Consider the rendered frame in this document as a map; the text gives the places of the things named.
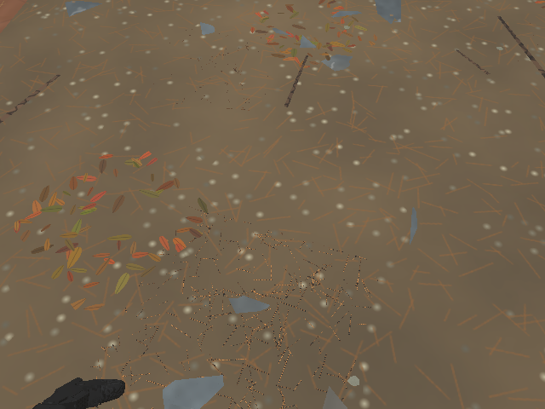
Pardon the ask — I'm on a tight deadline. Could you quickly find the robot left hand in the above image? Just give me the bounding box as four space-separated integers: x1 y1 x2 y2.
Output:
32 377 125 409

